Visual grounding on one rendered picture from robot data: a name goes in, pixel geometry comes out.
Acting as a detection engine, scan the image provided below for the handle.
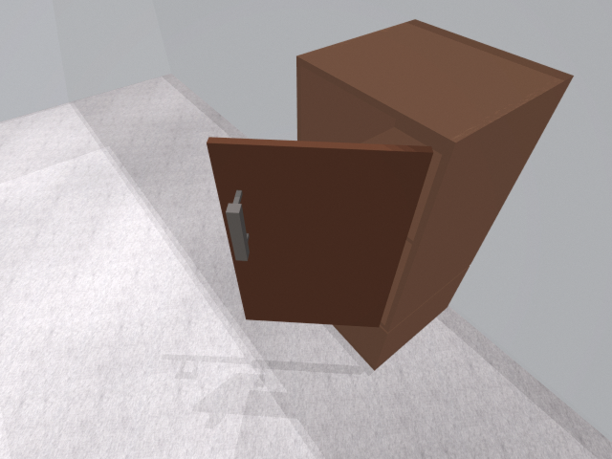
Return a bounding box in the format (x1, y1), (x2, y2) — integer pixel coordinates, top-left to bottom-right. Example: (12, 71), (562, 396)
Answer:
(226, 190), (250, 261)

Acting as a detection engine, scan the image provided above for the cupboard door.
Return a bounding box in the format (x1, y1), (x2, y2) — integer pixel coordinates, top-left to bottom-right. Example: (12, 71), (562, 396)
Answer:
(207, 137), (433, 327)

